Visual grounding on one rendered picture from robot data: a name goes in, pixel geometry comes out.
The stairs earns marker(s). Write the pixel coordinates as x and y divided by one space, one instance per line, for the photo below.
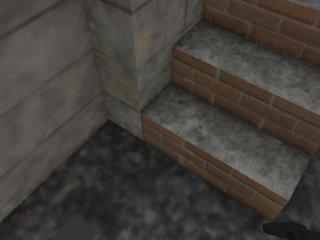
242 110

